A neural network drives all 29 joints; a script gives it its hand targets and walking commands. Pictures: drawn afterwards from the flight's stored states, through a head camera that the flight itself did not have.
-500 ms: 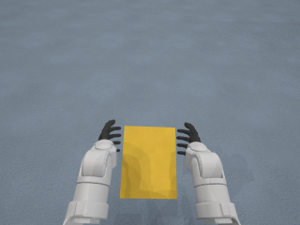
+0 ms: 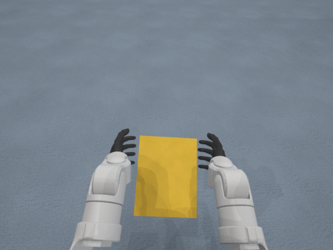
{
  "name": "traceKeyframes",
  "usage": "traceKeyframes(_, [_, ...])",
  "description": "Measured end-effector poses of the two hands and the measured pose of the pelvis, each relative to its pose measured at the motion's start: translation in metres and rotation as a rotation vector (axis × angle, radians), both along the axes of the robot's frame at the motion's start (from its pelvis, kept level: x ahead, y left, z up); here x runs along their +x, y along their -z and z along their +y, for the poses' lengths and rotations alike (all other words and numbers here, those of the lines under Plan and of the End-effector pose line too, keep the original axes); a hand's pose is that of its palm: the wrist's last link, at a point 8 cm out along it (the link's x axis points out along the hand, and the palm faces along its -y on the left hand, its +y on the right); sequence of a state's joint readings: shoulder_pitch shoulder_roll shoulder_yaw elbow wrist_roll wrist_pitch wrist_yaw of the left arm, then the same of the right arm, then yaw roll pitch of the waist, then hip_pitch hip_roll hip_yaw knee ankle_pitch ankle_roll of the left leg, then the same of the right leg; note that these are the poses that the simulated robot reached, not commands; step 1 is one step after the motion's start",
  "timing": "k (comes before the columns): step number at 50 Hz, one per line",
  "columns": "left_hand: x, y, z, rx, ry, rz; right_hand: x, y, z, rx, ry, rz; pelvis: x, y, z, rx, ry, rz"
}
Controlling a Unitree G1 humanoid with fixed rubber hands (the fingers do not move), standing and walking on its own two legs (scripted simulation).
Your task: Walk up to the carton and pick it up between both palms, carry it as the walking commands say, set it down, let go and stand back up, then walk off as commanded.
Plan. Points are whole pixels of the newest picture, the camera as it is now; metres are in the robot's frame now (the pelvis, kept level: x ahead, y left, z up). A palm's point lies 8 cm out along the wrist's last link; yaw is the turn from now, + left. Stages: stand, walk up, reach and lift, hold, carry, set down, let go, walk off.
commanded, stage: carry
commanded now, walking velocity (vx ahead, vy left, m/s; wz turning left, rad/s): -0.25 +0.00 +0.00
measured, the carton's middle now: (165, 175) +0.33 +0.00 -0.05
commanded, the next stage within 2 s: none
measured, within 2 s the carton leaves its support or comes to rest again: neither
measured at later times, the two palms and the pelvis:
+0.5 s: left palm (125, 174) +0.27 +0.09 +0.07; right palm (229, 177) +0.27 -0.14 +0.06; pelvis -0.03 -0.03 +0.00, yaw +0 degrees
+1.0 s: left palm (127, 164) +0.29 +0.09 +0.07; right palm (227, 167) +0.29 -0.14 +0.06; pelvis -0.01 -0.03 +0.00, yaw +0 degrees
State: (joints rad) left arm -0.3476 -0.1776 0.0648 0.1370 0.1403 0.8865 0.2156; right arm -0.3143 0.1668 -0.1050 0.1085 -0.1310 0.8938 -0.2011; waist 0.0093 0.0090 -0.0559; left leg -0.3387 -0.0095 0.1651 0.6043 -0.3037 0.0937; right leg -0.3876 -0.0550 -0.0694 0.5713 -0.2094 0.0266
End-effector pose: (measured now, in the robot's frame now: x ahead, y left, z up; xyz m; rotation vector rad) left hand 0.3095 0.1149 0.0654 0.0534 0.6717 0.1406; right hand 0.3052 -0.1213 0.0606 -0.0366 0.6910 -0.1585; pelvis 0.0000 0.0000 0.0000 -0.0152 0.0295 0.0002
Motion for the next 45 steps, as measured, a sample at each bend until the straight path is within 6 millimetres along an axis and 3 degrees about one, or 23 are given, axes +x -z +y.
traceKeyframes(10, [-0.026,-0.001,-0.006,0.0,-0.02,0.001,-0.024,0.0,-0.006,0.008,-0.008,-0.001,-0.025,0.003,-0.01,0.003,-0.005,0.001])
traceKeyframes(19, [-0.045,0.002,-0.015,0.01,-0.017,0.041,-0.039,0.003,-0.015,0.003,-0.028,0.038,-0.034,-0.001,-0.021,0.011,-0.006,0.009])
traceKeyframes(32, [-0.035,-0.008,-0.025,0.022,-0.01,0.012,-0.032,-0.008,-0.025,0.002,-0.019,0.007,-0.027,-0.004,-0.029,0.014,-0.007,0.015])
traceKeyframes(45, [-0.022,-0.004,-0.024,0.028,-0.015,0.028,-0.018,-0.004,-0.023,0.004,-0.018,0.019,-0.016,-0.004,-0.028,0.016,-0.006,0.012])
